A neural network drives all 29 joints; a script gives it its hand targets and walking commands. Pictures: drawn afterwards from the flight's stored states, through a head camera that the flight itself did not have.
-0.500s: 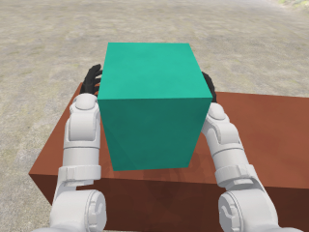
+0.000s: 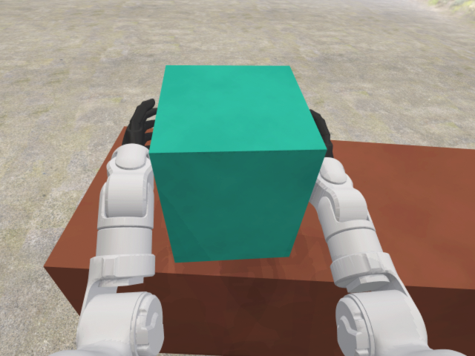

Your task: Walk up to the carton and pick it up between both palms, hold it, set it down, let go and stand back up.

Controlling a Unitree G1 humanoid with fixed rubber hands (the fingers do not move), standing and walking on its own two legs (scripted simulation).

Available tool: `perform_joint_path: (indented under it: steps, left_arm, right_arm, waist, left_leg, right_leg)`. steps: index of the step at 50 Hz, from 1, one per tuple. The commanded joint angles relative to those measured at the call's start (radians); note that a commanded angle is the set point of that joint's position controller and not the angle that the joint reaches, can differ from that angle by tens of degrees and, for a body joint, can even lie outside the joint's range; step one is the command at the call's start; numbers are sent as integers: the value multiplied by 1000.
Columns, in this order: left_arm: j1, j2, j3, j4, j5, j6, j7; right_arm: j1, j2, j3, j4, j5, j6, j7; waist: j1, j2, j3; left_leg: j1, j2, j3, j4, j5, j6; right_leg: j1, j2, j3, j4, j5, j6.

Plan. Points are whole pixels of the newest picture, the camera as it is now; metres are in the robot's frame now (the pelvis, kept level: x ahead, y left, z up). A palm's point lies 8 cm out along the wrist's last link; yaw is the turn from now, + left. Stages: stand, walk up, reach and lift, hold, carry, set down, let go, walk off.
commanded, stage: hold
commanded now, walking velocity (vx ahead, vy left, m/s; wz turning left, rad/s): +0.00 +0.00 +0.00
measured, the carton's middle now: (231, 166) +0.37 +0.01 +0.16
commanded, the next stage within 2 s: none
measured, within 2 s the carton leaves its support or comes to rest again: neither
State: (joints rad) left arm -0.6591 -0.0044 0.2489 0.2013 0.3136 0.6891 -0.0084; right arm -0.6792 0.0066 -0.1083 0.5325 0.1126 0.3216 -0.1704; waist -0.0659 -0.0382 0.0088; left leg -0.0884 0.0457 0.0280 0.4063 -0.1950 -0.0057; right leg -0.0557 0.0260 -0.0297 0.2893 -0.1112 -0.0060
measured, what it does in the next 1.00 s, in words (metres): stands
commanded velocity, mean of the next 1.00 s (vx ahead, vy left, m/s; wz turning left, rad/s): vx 0.00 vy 0.00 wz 0.00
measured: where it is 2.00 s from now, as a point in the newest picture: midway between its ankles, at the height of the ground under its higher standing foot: outside the picture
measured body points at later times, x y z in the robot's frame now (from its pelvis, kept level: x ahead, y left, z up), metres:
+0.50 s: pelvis +0.00 +0.00 +0.00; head -0.05 +0.03 +0.45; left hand +0.38 +0.16 +0.20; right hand +0.38 -0.14 +0.19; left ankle +0.03 +0.12 -0.75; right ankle +0.04 -0.12 -0.75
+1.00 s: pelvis +0.00 +0.00 +0.00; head -0.04 +0.02 +0.45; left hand +0.38 +0.15 +0.20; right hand +0.38 -0.14 +0.19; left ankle +0.03 +0.12 -0.75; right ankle +0.04 -0.12 -0.75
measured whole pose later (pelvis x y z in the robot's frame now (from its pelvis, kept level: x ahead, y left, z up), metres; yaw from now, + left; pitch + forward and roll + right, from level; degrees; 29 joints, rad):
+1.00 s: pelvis +0.00 +0.00 +0.00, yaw +0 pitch -7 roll -1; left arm -0.65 -0.01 0.25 0.19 0.32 0.69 -0.01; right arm -0.67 0.01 -0.11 0.53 0.11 0.31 -0.17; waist -0.07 -0.04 0.02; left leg -0.08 0.05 0.03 0.40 -0.19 -0.01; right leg -0.05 0.03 -0.03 0.29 -0.11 -0.01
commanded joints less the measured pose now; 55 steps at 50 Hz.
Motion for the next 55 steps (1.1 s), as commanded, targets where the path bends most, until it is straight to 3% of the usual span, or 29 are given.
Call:
perform_joint_path:
  steps: [1,2,3,4,5,7,11,12,14,16,17,18,19,22,23,26,27,28,30,31,32,35,42,46,48,49,51,52,55]
  left_arm:
    - [-583,-629,-420,-169,-140,-49,-150]
    - [-526,-635,-438,-148,-138,-39,-143]
    - [-487,-618,-397,-140,-129,-38,-142]
    - [-471,-603,-407,-112,-135,-35,-145]
    - [-494,-615,-403,-107,-132,-35,-146]
    - [-535,-621,-418,-119,-131,-32,-145]
    - [-522,-584,-378,-130,-100,-37,-148]
    - [-541,-618,-412,-131,-133,-36,-147]
    - [-506,-623,-420,-161,-122,-37,-148]
    - [-512,-620,-451,-193,-149,-41,-136]
    - [-496,-592,-403,-120,-131,-36,-140]
    - [-494,-600,-396,-127,-112,-32,-145]
    - [-517,-585,-380,-105,-109,-35,-148]
    - [-557,-595,-392,-148,-113,-39,-148]
    - [-526,-614,-406,-128,-119,-29,-152]
    - [-558,-590,-377,-108,-101,-30,-157]
    - [-539,-589,-373,-100,-101,-33,-153]
    - [-534,-606,-407,-129,-135,-39,-150]
    - [-532,-608,-410,-91,-127,-37,-148]
    - [-526,-608,-394,-91,-123,-36,-147]
    - [-568,-632,-440,-133,-151,-50,-138]
    - [-508,-615,-425,-142,-136,-46,-140]
    - [-476,-600,-394,-127,-112,-26,-154]
    - [-503,-634,-427,-127,-140,-31,-146]
    - [-525,-623,-462,-150,-150,-46,-137]
    - [-511,-601,-419,-160,-124,-42,-139]
    - [-489,-608,-416,-142,-119,-28,-151]
    - [-515,-609,-413,-152,-124,-33,-151]
    - [-524,-609,-435,-133,-134,-37,-138]
  right_arm:
    - [-735,538,410,-298,129,-94,93]
    - [-717,510,412,-305,127,-89,91]
    - [-729,528,443,-331,149,-87,87]
    - [-729,512,459,-368,141,-90,77]
    - [-709,509,438,-318,148,-82,79]
    - [-754,510,408,-303,139,-84,86]
    - [-666,513,407,-228,127,-69,86]
    - [-736,514,408,-296,123,-83,85]
    - [-686,519,439,-295,135,-80,83]
    - [-665,515,470,-325,158,-79,79]
    - [-723,520,456,-333,158,-76,74]
    - [-687,515,441,-295,135,-68,75]
    - [-713,523,427,-287,128,-73,79]
    - [-661,515,389,-220,107,-73,88]
    - [-700,498,393,-268,115,-79,86]
    - [-700,500,376,-217,101,-70,95]
    - [-736,524,392,-261,110,-82,96]
    - [-742,524,403,-319,106,-92,92]
    - [-720,496,386,-246,108,-85,93]
    - [-758,524,395,-311,112,-93,91]
    - [-771,534,408,-320,115,-103,92]
    - [-720,521,442,-325,135,-93,81]
    - [-660,502,415,-282,121,-74,74]
    - [-741,506,414,-336,135,-88,79]
    - [-672,510,430,-294,124,-81,81]
    - [-706,513,438,-306,142,-87,86]
    - [-724,512,426,-349,153,-90,78]
    - [-690,510,419,-297,134,-78,81]
    - [-701,500,426,-299,130,-85,87]
  waist:
    - [-17,111,-354]
    - [-28,117,-332]
    - [-5,85,-345]
    - [-16,51,-362]
    - [-16,102,-327]
    - [-24,112,-335]
    - [-8,94,-287]
    - [-32,75,-330]
    - [-15,109,-321]
    - [-28,106,-379]
    - [2,64,-338]
    - [-25,59,-303]
    - [-4,56,-286]
    - [-17,103,-265]
    - [-19,107,-272]
    - [-17,88,-256]
    - [5,73,-286]
    - [-17,66,-325]
    - [-23,99,-271]
    - [-9,59,-332]
    - [-8,93,-376]
    - [-16,70,-366]
    - [-27,68,-310]
    - [-27,82,-336]
    - [-40,90,-335]
    - [-2,104,-341]
    - [-16,84,-321]
    - [-33,88,-302]
    - [-30,94,-327]
  left_leg:
    - [74,-91,-5,-137,169,1]
    - [97,-85,-13,-129,201,-5]
    - [99,-93,-6,-119,225,4]
    - [101,-96,-6,-118,223,5]
    - [80,-101,-2,-119,187,-1]
    - [82,-91,-7,-124,153,-1]
    - [85,-92,-3,-135,140,10]
    - [88,-88,-14,-133,147,6]
    - [113,-85,-5,-128,239,-5]
    - [140,-90,-14,-91,302,-17]
    - [91,-98,-7,-106,231,0]
    - [95,-96,-7,-126,182,7]
    - [75,-93,-4,-139,135,14]
    - [74,-86,-3,-150,120,9]
    - [77,-84,-11,-147,134,1]
    - [55,-89,2,-154,80,12]
    - [59,-86,-1,-155,92,19]
    - [63,-83,-7,-140,141,15]
    - [55,-88,-6,-142,105,2]
    - [68,-87,-7,-137,124,12]
    - [85,-83,-9,-131,149,1]
    - [115,-89,-7,-114,215,5]
    - [102,-86,-2,-134,194,3]
    - [114,-85,-9,-120,207,-1]
    - [126,-83,-10,-114,211,-6]
    - [127,-89,-11,-116,229,1]
    - [97,-94,-11,-114,222,-1]
    - [116,-90,-10,-129,189,4]
    - [109,-84,-8,-118,166,-4]
  right_leg:
    - [228,16,-47,-18,102,39]
    - [206,20,-48,-17,105,35]
    - [243,22,-41,-27,138,38]
    - [260,17,-41,-24,168,44]
    - [233,16,-35,-23,125,42]
    - [210,17,-36,-31,76,36]
    - [217,10,-40,-33,56,41]
    - [208,16,-45,-31,56,39]
    - [228,27,-46,-26,134,35]
    - [239,28,-45,-15,206,39]
    - [235,20,-41,-18,154,45]
    - [211,20,-47,-32,105,47]
    - [200,16,-44,-34,60,46]
    - [200,13,-49,-29,34,34]
    - [201,21,-45,-35,40,30]
    - [187,11,-44,-30,-7,39]
    - [186,10,-41,-29,5,41]
    - [199,15,-51,-25,59,39]
    - [186,15,-47,-32,10,38]
    - [208,15,-47,-29,41,42]
    - [197,20,-47,-27,59,33]
    - [215,21,-48,-21,144,47]
    - [220,16,-50,-30,118,47]
    - [196,26,-44,-31,89,37]
    - [203,22,-44,-28,113,31]
    - [220,21,-40,-25,116,34]
    - [238,18,-41,-27,134,47]
    - [207,21,-44,-39,103,41]
    - [194,18,-45,-29,68,36]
